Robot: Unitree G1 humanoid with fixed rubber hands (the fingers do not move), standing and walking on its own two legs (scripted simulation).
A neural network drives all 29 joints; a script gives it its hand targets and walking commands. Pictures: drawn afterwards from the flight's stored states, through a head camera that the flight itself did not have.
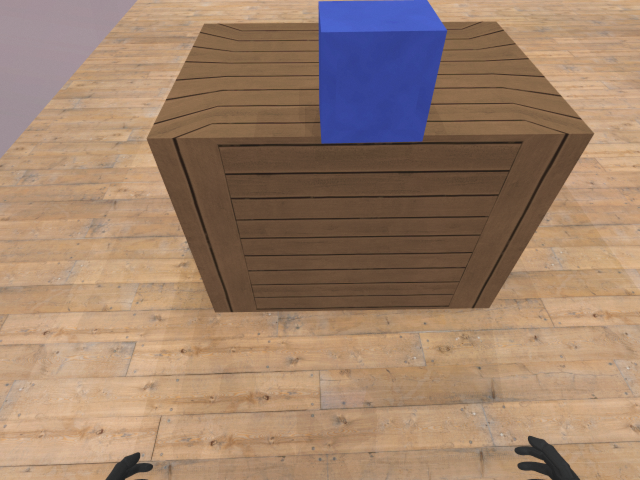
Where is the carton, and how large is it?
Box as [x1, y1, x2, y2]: [319, 0, 446, 143]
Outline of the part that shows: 427,0 319,1 319,109 321,143 422,140 446,33 446,29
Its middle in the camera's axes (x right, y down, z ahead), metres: +0.11 -0.36 +0.83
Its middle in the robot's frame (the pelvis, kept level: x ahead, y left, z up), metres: +0.88 -0.11 +0.09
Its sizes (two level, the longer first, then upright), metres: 0.227 0.168 0.232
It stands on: a pedestal, 0.75 m high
